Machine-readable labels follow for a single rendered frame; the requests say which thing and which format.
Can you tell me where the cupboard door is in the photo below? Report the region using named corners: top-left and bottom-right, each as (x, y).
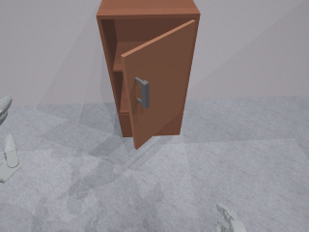
top-left (121, 19), bottom-right (196, 150)

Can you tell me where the robot right hand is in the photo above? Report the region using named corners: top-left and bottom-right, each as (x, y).
top-left (215, 203), bottom-right (247, 232)

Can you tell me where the handle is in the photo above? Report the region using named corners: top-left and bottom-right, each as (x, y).
top-left (134, 76), bottom-right (150, 109)

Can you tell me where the robot left hand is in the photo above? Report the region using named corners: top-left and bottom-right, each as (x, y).
top-left (0, 96), bottom-right (23, 184)

